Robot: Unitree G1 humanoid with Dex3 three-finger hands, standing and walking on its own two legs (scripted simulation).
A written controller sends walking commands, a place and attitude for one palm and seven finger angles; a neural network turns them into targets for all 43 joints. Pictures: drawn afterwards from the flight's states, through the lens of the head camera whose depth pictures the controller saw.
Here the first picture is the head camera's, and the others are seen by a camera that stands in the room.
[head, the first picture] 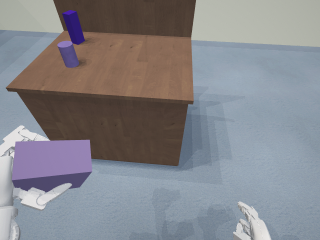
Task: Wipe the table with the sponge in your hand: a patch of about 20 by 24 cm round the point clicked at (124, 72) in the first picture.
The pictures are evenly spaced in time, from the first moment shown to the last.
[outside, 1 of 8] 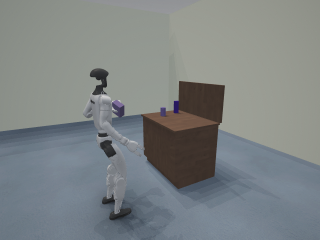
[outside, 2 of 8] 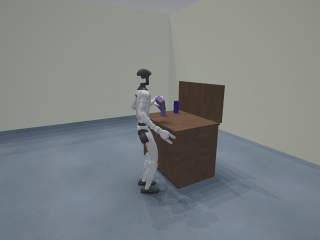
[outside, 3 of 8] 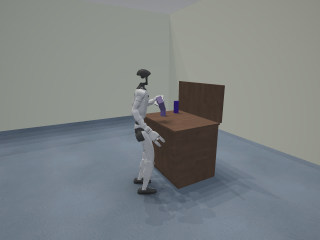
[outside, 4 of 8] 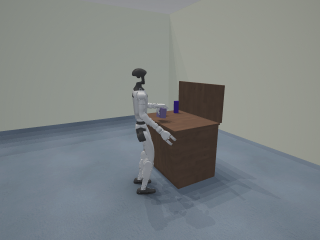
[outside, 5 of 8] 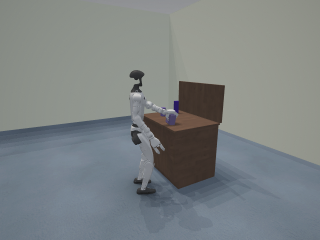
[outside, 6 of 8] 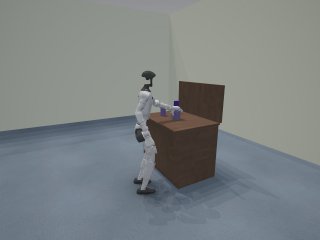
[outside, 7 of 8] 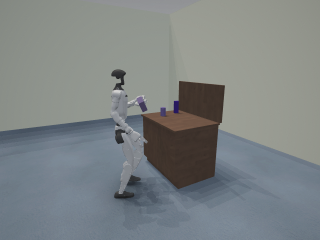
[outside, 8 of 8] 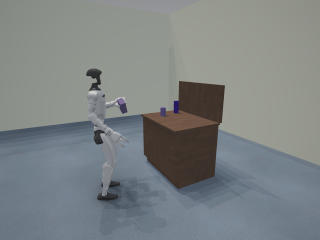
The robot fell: no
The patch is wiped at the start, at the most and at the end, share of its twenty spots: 0.00 1.00 1.00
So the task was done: yes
